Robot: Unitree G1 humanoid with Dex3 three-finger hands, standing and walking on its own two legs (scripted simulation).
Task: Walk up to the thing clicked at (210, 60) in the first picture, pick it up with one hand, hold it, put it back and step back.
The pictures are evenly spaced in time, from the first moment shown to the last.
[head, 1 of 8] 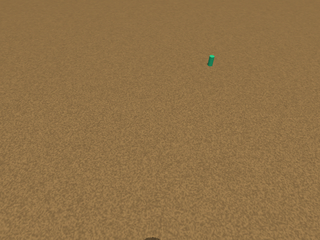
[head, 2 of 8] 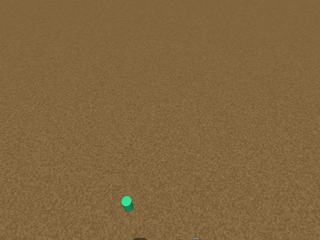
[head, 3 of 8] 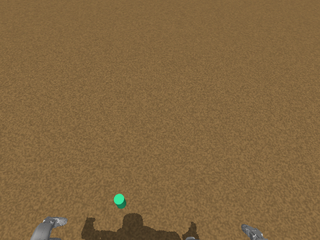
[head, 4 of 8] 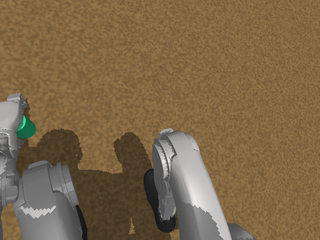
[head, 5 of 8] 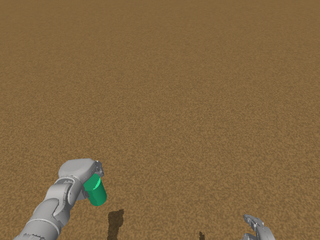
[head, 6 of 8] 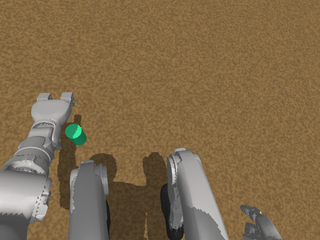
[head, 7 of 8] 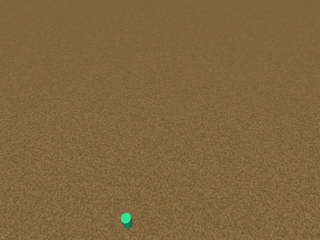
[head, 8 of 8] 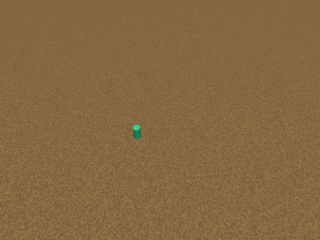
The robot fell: no
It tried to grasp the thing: yes
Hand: left
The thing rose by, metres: 0.60
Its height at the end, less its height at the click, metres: +0.00
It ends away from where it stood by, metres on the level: 0.01
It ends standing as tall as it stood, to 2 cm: yes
